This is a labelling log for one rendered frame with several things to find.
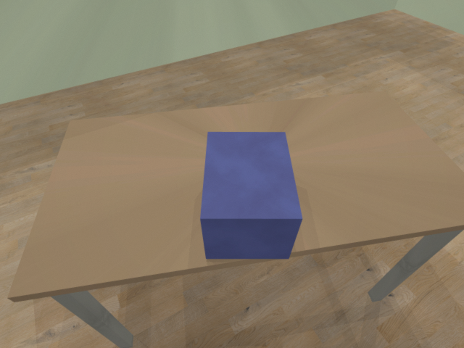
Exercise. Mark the carton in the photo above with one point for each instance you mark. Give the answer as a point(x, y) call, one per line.
point(250, 205)

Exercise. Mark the table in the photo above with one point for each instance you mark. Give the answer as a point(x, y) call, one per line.
point(123, 201)

